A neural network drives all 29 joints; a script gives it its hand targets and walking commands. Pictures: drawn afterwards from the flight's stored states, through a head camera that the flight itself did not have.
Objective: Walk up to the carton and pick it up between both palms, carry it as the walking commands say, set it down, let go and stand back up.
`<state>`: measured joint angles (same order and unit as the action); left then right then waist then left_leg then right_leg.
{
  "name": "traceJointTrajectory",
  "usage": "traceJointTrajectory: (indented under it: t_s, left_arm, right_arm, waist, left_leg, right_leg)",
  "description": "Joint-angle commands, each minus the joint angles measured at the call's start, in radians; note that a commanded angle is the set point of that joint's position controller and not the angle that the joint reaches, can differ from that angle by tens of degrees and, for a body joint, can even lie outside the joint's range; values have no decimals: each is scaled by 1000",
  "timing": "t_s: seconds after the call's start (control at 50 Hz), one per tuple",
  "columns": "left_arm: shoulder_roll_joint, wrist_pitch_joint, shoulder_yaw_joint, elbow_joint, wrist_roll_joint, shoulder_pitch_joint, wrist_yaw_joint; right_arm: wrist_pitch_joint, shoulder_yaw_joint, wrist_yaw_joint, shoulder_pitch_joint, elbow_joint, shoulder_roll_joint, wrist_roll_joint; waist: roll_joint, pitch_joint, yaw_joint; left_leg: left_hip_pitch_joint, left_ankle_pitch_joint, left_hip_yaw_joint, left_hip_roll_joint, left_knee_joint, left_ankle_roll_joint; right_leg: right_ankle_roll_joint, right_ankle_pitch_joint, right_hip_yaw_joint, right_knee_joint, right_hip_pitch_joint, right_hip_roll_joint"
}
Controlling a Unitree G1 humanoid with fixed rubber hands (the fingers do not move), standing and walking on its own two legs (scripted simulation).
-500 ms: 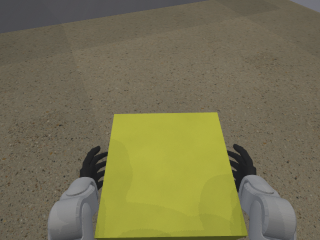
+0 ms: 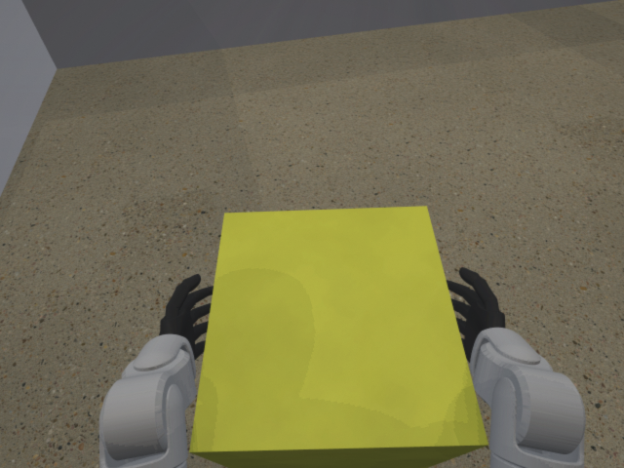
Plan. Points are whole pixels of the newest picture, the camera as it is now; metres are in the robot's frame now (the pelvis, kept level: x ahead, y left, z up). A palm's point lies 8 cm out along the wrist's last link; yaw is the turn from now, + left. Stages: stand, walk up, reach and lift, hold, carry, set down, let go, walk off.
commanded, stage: carry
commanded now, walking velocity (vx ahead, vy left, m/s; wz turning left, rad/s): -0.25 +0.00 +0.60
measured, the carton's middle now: (329, 348) +0.29 -0.01 +0.01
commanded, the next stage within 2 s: none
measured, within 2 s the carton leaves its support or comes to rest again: neither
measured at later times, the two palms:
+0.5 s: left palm out of the picture +0.03 +0.21 +0.09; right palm out of the picture +0.12 -0.11 +0.08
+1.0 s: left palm out of the picture -0.24 +0.26 +0.08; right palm out of the picture -0.03 +0.00 +0.09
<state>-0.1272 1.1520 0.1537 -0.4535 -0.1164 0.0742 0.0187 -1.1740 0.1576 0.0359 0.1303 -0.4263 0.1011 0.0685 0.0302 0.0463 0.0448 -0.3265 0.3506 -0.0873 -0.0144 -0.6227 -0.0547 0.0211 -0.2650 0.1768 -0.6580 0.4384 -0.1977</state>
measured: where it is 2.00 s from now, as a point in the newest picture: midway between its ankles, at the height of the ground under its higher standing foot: outside the picture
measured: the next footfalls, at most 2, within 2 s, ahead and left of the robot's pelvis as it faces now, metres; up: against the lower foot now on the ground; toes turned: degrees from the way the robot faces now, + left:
left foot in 0.02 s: +0.01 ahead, +0.14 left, +0.00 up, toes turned +5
right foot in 0.38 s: -0.09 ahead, -0.10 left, +0.00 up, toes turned +10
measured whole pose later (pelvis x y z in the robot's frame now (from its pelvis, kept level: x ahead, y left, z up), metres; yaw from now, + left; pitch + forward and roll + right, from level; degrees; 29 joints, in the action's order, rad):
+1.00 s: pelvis -0.34 -0.03 +0.01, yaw +36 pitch +4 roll -2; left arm -0.13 1.14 0.18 -0.47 -0.07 0.05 0.04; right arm -1.13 0.14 0.03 0.09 -0.44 0.13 0.08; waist -0.02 0.03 -0.04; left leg -0.47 0.09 0.10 0.03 -0.48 0.01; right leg 0.07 -0.48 0.04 -0.94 0.49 -0.01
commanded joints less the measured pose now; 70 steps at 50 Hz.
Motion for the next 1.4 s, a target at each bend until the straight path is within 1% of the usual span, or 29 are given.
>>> traceJointTrajectory:
  t_s: [0.0,0.02,0.04,0.08,0.12,0.24,0.32,0.36,0.38,0.4,0.44,0.5,0.64,0.68,0.7,0.72,0.74,0.78,0.82,0.96,1.04,1.06,1.08,1.1,1.12,1.16,1.2,1.34,1.38]
  left_arm:
    - [-744,22,-719,-31,361,366,-208]
    - [-753,21,-731,-50,369,389,-215]
    - [-777,16,-734,-15,368,399,-222]
    - [-818,-5,-767,-48,412,456,-225]
    - [-827,-13,-794,-89,437,503,-219]
    - [-778,1,-805,-83,439,417,-214]
    - [-767,17,-781,-40,417,393,-218]
    - [-766,23,-767,-20,411,400,-220]
    - [-754,21,-741,0,390,380,-223]
    - [-769,17,-758,-12,401,389,-226]
    - [-794,16,-750,-45,403,423,-229]
    - [-765,16,-731,-67,378,435,-217]
    - [-731,35,-695,-8,352,333,-208]
    - [-741,32,-700,-7,357,343,-205]
    - [-745,29,-707,-17,359,372,-203]
    - [-744,27,-713,-30,364,391,-207]
    - [-771,21,-725,-27,369,424,-213]
    - [-822,-2,-759,-36,406,471,-218]
    - [-825,-8,-791,-84,435,512,-213]
    - [-762,3,-803,-83,439,414,-212]
    - [-754,19,-776,-38,413,376,-215]
    - [-754,22,-771,-29,411,380,-216]
    - [-734,23,-760,-30,399,382,-217]
    - [-741,13,-748,-24,392,364,-218]
    - [-730,14,-743,-45,401,392,-219]
    - [-773,13,-746,-74,395,404,-224]
    - [-752,16,-729,-81,379,403,-217]
    - [-707,36,-690,-29,348,314,-208]
    - [-718,34,-696,-25,351,328,-206]
  right_arm:
    - [-20,-791,-243,349,-12,816,-396]
    - [-7,-764,-245,321,-6,806,-375]
    - [-3,-758,-247,347,-21,813,-376]
    - [13,-750,-247,386,-50,839,-378]
    - [26,-719,-246,374,-44,840,-367]
    - [23,-716,-217,263,-68,785,-319]
    - [5,-747,-221,284,-64,771,-316]
    - [-3,-769,-224,316,-59,766,-318]
    - [-10,-777,-228,323,-54,764,-321]
    - [-7,-777,-228,375,-60,773,-330]
    - [3,-823,-237,434,-63,827,-384]
    - [3,-825,-232,476,-83,817,-415]
    - [-31,-801,-229,379,-22,790,-398]
    - [-28,-797,-235,373,-11,802,-397]
    - [-26,-792,-240,373,-4,816,-399]
    - [-19,-771,-241,350,4,810,-382]
    - [-8,-758,-246,366,-16,826,-384]
    - [8,-753,-248,411,-47,856,-384]
    - [21,-719,-244,378,-30,851,-368]
    - [23,-713,-212,260,-60,782,-312]
    - [4,-748,-216,289,-61,763,-313]
    - [1,-760,-217,305,-62,759,-312]
    - [-3,-768,-219,315,-59,756,-312]
    - [-7,-785,-222,366,-92,751,-326]
    - [-1,-779,-221,398,-67,756,-334]
    - [5,-817,-231,418,-68,826,-383]
    - [4,-814,-227,443,-86,812,-403]
    - [-31,-797,-222,377,-36,776,-395]
    - [-29,-790,-229,368,-22,788,-392]
  waist:
    - [3,298,-38]
    - [-361,290,-26]
    - [-334,260,-16]
    - [-187,280,-26]
    - [-218,273,-34]
    - [-220,302,-24]
    - [-250,294,-35]
    - [-113,269,-47]
    - [244,247,-60]
    - [239,175,-42]
    - [49,148,-39]
    - [127,157,-32]
    - [244,264,-55]
    - [162,291,-40]
    - [58,284,-37]
    - [-280,301,-30]
    - [-385,258,-17]
    - [-210,270,-22]
    - [-228,269,-33]
    - [-218,312,-23]
    - [-252,302,-45]
    - [-191,288,-48]
    - [11,263,-56]
    - [322,216,-62]
    - [203,152,-43]
    - [65,160,-40]
    - [127,175,-34]
    - [266,262,-60]
    - [169,282,-43]
  left_leg:
    - [210,-345,150,-110,233,35]
    - [313,-971,539,-402,173,200]
    - [257,-1226,516,-418,142,287]
    - [171,-894,350,-291,154,214]
    - [127,-636,291,-225,193,196]
    - [161,-453,412,-217,264,202]
    - [40,-319,414,-165,335,115]
    - [-184,-211,323,-68,259,-2]
    - [-335,66,153,88,-72,-33]
    - [-386,264,60,48,-386,-22]
    - [-277,130,104,13,-653,5]
    - [-239,41,68,25,-580,-3]
    - [-130,101,-51,31,-52,5]
    - [28,-92,-25,12,208,13]
    - [149,-166,97,-60,255,27]
    - [282,-701,512,-373,214,151]
    - [239,-1097,561,-442,172,286]
    - [172,-931,365,-299,156,222]
    - [154,-701,295,-227,185,192]
    - [157,-414,418,-218,287,205]
    - [-9,-272,381,-140,359,89]
    - [-124,-230,332,-88,338,28]
    - [-320,-114,215,16,225,-51]
    - [-359,177,65,94,-195,-26]
    - [-365,225,63,21,-458,-8]
    - [-285,100,104,10,-629,25]
    - [-255,65,71,23,-555,19]
    - [-126,108,-58,35,-73,8]
    - [31,-80,-22,17,190,16]
  right_leg:
    - [27,221,-73,-112,-54,-104]
    - [93,-288,-12,-278,247,68]
    - [69,-478,-125,-495,244,113]
    - [52,-299,-197,-607,185,110]
    - [49,-171,-170,-615,170,129]
    - [42,-232,-134,-248,51,193]
    - [-3,-198,-107,151,-207,236]
    - [-39,-111,-213,382,-453,97]
    - [-168,-58,-529,435,-390,-257]
    - [-259,175,-532,424,-193,-420]
    - [-220,271,-276,357,-96,-232]
    - [-117,363,-97,257,-144,-91]
    - [-120,606,-169,120,-331,-171]
    - [-41,490,-108,22,-247,-156]
    - [16,263,-82,-63,-87,-120]
    - [94,-179,-34,-238,211,10]
    - [85,-494,-101,-440,288,112]
    - [55,-328,-207,-612,232,112]
    - [57,-189,-190,-635,221,122]
    - [43,-234,-144,-215,44,192]
    - [-9,-160,-104,259,-280,223]
    - [-23,-121,-150,372,-414,154]
    - [-68,-185,-321,450,-521,-44]
    - [-207,-50,-566,452,-271,-376]
    - [-248,170,-482,420,-159,-388]
    - [-173,328,-215,314,-132,-199]
    - [-107,492,-103,221,-185,-110]
    - [-103,576,-163,119,-317,-175]
    - [-27,430,-106,12,-224,-160]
